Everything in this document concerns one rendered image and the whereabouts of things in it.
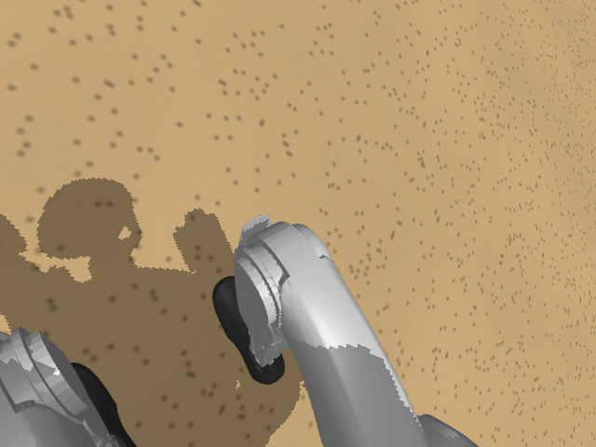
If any right robot foot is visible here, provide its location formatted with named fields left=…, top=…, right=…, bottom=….
left=212, top=276, right=285, bottom=385

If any left robot foot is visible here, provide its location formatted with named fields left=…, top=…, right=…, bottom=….
left=70, top=362, right=137, bottom=447

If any right robot hand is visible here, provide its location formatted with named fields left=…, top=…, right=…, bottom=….
left=417, top=414, right=479, bottom=447

